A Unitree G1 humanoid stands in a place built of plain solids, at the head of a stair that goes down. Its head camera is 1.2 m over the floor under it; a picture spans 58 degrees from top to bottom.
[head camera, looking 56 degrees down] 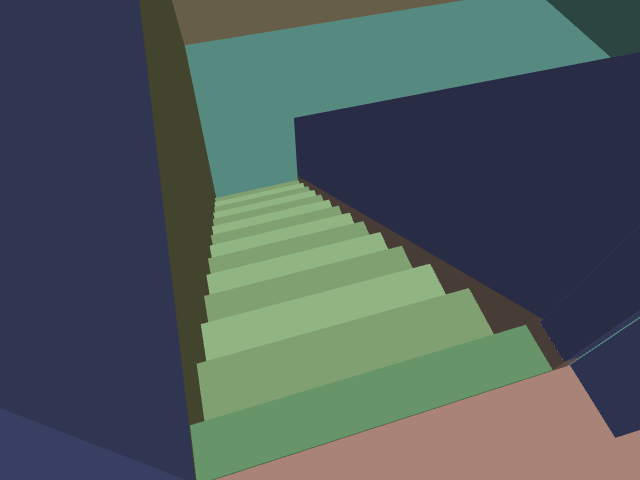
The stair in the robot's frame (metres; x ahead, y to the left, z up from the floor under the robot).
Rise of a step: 0.20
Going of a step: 0.24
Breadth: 0.99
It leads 16 degrees to the left of straight ahead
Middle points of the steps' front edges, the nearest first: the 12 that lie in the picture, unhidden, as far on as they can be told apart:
0.37 -0.13 0.00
0.60 -0.07 -0.20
0.82 0.00 -0.40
1.05 0.06 -0.61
1.27 0.13 -0.81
1.50 0.20 -1.01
1.73 0.26 -1.22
1.95 0.33 -1.42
2.18 0.40 -1.62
2.40 0.46 -1.82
2.63 0.53 -2.03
2.85 0.60 -2.23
